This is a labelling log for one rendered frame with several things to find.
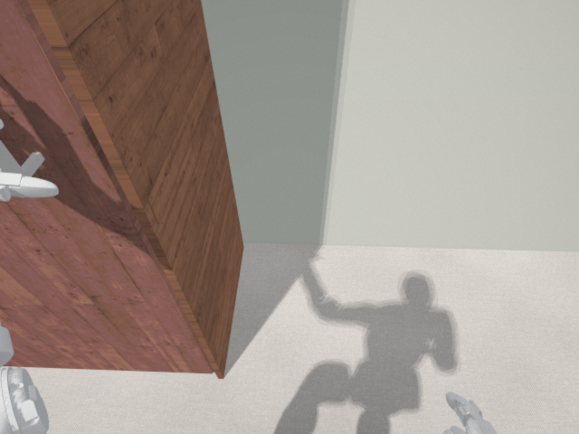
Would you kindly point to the robot left hand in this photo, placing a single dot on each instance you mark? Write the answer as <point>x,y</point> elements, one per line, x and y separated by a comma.
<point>24,186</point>

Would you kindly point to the handle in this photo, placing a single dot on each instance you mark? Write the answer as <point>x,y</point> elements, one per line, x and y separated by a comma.
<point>9,165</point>

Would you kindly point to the left robot upper arm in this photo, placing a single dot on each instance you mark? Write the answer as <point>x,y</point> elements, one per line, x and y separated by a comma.
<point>22,410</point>

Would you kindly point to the robot right hand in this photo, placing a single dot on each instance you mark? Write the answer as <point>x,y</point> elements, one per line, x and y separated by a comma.
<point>470,416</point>

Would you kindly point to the wardrobe door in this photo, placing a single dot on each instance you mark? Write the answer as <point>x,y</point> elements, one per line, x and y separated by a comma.
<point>80,285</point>

